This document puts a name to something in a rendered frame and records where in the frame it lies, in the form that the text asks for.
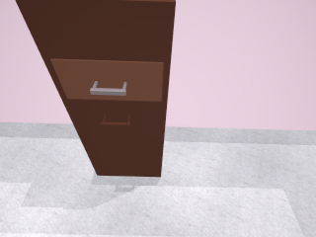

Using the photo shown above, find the cabinet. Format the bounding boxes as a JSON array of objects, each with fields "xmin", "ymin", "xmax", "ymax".
[{"xmin": 15, "ymin": 0, "xmax": 176, "ymax": 178}]

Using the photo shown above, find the handle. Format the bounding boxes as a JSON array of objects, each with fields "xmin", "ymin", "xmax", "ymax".
[
  {"xmin": 90, "ymin": 81, "xmax": 127, "ymax": 96},
  {"xmin": 100, "ymin": 121, "xmax": 130, "ymax": 128}
]

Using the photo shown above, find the drawer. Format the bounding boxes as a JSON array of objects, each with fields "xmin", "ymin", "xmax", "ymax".
[{"xmin": 50, "ymin": 58, "xmax": 164, "ymax": 102}]

